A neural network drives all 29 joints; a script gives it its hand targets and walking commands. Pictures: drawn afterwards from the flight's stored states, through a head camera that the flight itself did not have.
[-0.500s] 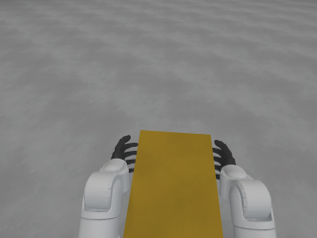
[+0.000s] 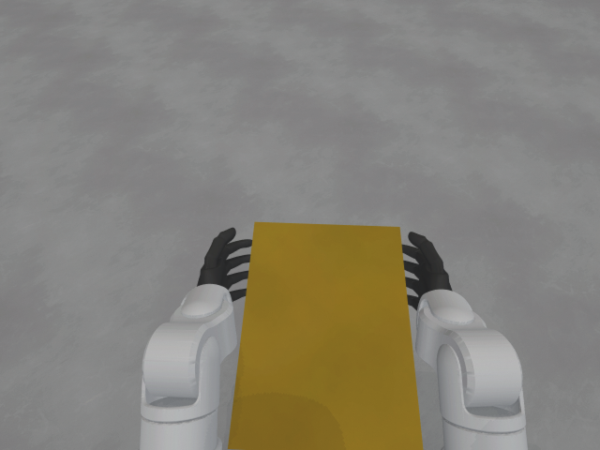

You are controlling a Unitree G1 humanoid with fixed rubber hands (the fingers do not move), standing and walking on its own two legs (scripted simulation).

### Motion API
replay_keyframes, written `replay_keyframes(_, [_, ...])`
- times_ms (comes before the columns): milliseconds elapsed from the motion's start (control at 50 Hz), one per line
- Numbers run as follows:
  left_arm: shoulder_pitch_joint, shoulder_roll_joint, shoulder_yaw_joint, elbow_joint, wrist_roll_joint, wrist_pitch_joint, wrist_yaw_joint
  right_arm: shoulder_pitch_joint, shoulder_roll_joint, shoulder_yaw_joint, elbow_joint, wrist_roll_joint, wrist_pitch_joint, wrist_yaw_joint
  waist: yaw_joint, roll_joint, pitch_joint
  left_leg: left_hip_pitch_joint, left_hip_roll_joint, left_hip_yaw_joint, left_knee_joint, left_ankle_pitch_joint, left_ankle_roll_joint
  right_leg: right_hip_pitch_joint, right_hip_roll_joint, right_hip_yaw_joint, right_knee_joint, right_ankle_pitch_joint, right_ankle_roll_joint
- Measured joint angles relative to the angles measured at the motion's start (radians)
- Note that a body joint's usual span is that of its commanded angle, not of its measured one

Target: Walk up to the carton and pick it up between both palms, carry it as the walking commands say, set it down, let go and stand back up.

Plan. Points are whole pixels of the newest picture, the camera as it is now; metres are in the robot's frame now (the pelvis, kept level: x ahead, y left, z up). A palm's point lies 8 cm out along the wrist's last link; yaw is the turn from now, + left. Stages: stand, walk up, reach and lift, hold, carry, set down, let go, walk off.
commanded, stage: carry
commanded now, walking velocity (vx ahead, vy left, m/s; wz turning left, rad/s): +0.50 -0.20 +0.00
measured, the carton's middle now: (319, 349) +0.25 +0.02 +0.01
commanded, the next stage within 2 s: none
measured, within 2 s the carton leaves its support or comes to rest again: neither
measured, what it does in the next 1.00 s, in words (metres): walks ahead: left foot, then right foot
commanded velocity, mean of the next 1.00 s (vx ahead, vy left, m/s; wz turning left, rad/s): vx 0.50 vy -0.20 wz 0.00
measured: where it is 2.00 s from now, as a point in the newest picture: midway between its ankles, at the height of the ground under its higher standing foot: (439, 222)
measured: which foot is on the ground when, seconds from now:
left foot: up 0.00-0.02, down 0.04-0.52, up 0.54-0.86, down 0.88-1.00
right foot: down 0.00-0.06, up 0.08-0.48, down 0.50-0.92, up 0.94-1.00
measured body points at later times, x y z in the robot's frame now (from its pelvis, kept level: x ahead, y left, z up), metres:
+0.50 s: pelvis +0.30 -0.12 -0.01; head +0.32 -0.12 +0.44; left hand +0.59 +0.00 +0.09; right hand +0.59 -0.25 +0.08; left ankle +0.13 +0.06 -0.73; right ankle +0.43 -0.25 -0.74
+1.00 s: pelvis +0.57 -0.22 +0.01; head +0.57 -0.21 +0.46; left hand +0.86 -0.10 +0.09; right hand +0.85 -0.35 +0.09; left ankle +0.58 -0.11 -0.73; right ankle +0.47 -0.30 -0.67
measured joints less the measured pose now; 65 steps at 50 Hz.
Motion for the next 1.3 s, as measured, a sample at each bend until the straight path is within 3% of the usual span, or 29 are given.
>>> replay_keyframes(40, [0.006,0.001,0.002,-0.008,0.0,0.004,0.001,0.001,0.0,0.006,0.003,0.001,-0.001,0.001,-0.001,0.003,0.006,0.072,-0.011,0.031,-0.127,0.078,0.035,-0.002,-0.001,-0.004,0.133,-0.06,0.013])
replay_keyframes(80, [0.002,0.001,0.018,0.004,-0.003,0.003,0.002,-0.01,0.001,0.011,0.034,0.001,-0.008,0.0,-0.014,-0.017,0.017,0.098,-0.004,0.057,-0.088,0.05,0.08,-0.143,-0.029,0.036,0.501,-0.042,0.049])
replay_keyframes(120, [-0.005,0.0,0.019,0.036,-0.003,0.006,0.002,-0.012,0.002,-0.002,0.055,0.004,0.0,-0.001,-0.037,-0.011,0.021,0.142,0.003,0.06,-0.098,0.001,0.081,-0.312,-0.027,0.096,0.837,0.005,0.065])
replay_keyframes(160, [-0.003,0.0,0.006,0.065,0.003,0.009,0.001,-0.001,0.001,-0.015,0.068,0.01,0.007,-0.001,-0.065,0.001,0.015,0.202,0.009,0.05,-0.158,-0.004,0.057,-0.434,-0.045,0.126,0.946,0.054,0.069])
replay_keyframes(260, [0.0,0.0,-0.023,0.068,0.026,-0.004,-0.005,0.02,-0.003,-0.028,0.056,0.022,-0.013,0.001,-0.097,0.029,0.017,0.351,0.047,0.02,-0.319,0.005,0.016,-0.592,-0.123,0.143,0.65,0.155,0.085])
replay_keyframes(400, [0.003,0.001,-0.03,0.005,0.031,-0.011,-0.004,0.009,-0.001,-0.021,0.004,0.018,-0.016,0.005,-0.055,0.024,0.015,0.54,0.104,0.004,-0.438,-0.048,-0.078,-0.631,-0.154,0.073,0.285,0.377,0.089])
replay_keyframes(480, [-0.006,-0.001,-0.02,-0.007,0.023,0.015,-0.004,0.009,-0.001,-0.01,-0.012,0.003,0.008,0.007,-0.036,0.019,-0.009,0.595,0.142,-0.013,-0.343,-0.172,-0.143,-0.538,-0.142,0.019,0.153,0.413,0.067])
replay_keyframes(520, [-0.023,-0.004,-0.022,0.033,0.024,0.004,-0.004,-0.007,0.0,-0.031,0.004,-0.004,0.012,0.011,-0.02,0.075,-0.005,0.508,0.209,-0.037,-0.085,-0.235,-0.12,-0.526,-0.101,-0.02,0.198,0.357,0.041])
replay_keyframes(580, [-0.048,-0.009,-0.018,0.081,0.02,0.0,-0.005,-0.02,0.002,-0.056,0.02,-0.008,0.026,0.013,-0.028,0.081,0.022,0.259,0.142,-0.132,0.385,-0.268,-0.055,-0.505,-0.097,-0.036,0.216,0.295,0.017])
replay_keyframes(620, [-0.045,-0.009,-0.016,0.094,0.016,-0.002,-0.005,-0.017,0.002,-0.055,0.029,-0.008,0.027,0.012,-0.038,0.08,0.029,0.151,0.109,-0.124,0.482,-0.22,-0.035,-0.457,-0.086,-0.046,0.168,0.289,0.011])
replay_keyframes(740, [-0.026,-0.005,-0.018,0.085,0.018,-0.021,-0.007,0.003,-0.001,-0.038,0.038,-0.004,-0.008,0.011,-0.041,0.061,0.003,0.024,0.075,-0.069,0.253,-0.182,-0.027,-0.319,-0.032,-0.066,0.076,0.228,-0.017])
replay_keyframes(860, [-0.018,-0.003,-0.021,0.074,0.025,-0.002,-0.007,0.009,-0.001,-0.032,0.042,-0.003,0.0,0.014,-0.035,0.026,-0.051,0.073,0.06,-0.023,-0.074,-0.052,-0.004,-0.199,0.01,-0.071,0.096,0.097,-0.017])
replay_keyframes(900, [-0.018,-0.002,-0.01,0.073,0.029,0.011,-0.007,-0.001,0.0,-0.027,0.065,-0.004,0.001,0.019,-0.032,-0.001,-0.066,0.121,0.056,-0.003,-0.117,0.04,0.025,-0.199,-0.003,-0.055,0.203,0.014,-0.008])
replay_keyframes(920, [-0.016,-0.002,-0.002,0.078,0.03,0.014,-0.006,-0.007,0.001,-0.024,0.086,-0.003,-0.001,0.02,-0.034,-0.014,-0.071,0.133,0.054,0.008,-0.096,0.028,0.029,-0.232,-0.019,-0.037,0.308,0.009,0.011])
replay_keyframes(960, [-0.014,-0.002,0.005,0.095,0.03,0.023,-0.002,-0.014,0.002,-0.022,0.115,-0.003,0.006,0.019,-0.043,-0.008,-0.076,0.171,0.061,0.015,-0.094,-0.028,0.019,-0.342,-0.024,0.033,0.58,-0.012,0.045])
replay_keyframes(1000, [-0.015,-0.002,0.004,0.112,0.028,0.03,-0.002,-0.007,0.001,-0.026,0.123,-0.002,0.014,0.018,-0.056,0.004,-0.075,0.226,0.067,0.01,-0.146,-0.042,-0.003,-0.429,-0.042,0.08,0.709,0.009,0.056])
replay_keyframes(1060, [-0.015,-0.002,-0.002,0.107,0.026,0.026,-0.002,0.004,0.0,-0.026,0.104,0.003,0.013,0.013,-0.07,0.026,-0.063,0.309,0.089,-0.001,-0.246,-0.032,-0.035,-0.498,-0.089,0.11,0.591,0.035,0.068])
replay_keyframes(1140, [-0.021,-0.003,-0.003,0.066,0.022,0.009,-0.003,0.0,0.0,-0.024,0.058,0.008,0.0,0.006,-0.071,0.046,-0.035,0.403,0.139,-0.008,-0.319,-0.052,-0.091,-0.529,-0.121,0.09,0.325,0.132,0.075])
replay_keyframes(1200, [-0.028,-0.004,-0.005,0.038,0.022,0.007,-0.003,-0.01,0.002,-0.026,0.026,0.006,0.004,0.006,-0.061,0.047,-0.027,0.454,0.178,-0.014,-0.282,-0.121,-0.142,-0.491,-0.119,0.03,0.154,0.243,0.067])
replay_keyframes(1220, [-0.034,-0.006,-0.008,0.041,0.022,0.005,-0.003,-0.015,0.002,-0.034,0.02,0.006,0.007,0.006,-0.06,0.057,-0.026,0.45,0.202,-0.024,-0.221,-0.165,-0.147,-0.472,-0.111,0.01,0.141,0.333,0.06])
replay_keyframes(1240, [-0.04,-0.007,-0.016,0.06,0.024,-0.006,-0.003,-0.019,0.002,-0.048,0.022,0.005,0.007,0.008,-0.058,0.083,-0.023,0.416,0.238,-0.037,-0.118,-0.186,-0.133,-0.467,-0.094,-0.014,0.178,0.34,0.053])
replay_keyframes(1260, [-0.045,-0.008,-0.023,0.08,0.026,-0.013,-0.003,-0.02,0.002,-0.061,0.026,0.005,0.01,0.01,-0.054,0.09,-0.02,0.357,0.235,-0.073,0.03,-0.218,-0.115,-0.464,-0.089,-0.025,0.211,0.299,0.047])
replay_keyframes(1300, [-0.047,-0.009,-0.029,0.1,0.024,-0.013,-0.001,-0.018,0.002,-0.073,0.032,0.008,0.018,0.011,-0.05,0.078,-0.017,0.223,0.175,-0.122,0.309,-0.28,-0.077,-0.438,-0.091,-0.03,0.212,0.221,0.036])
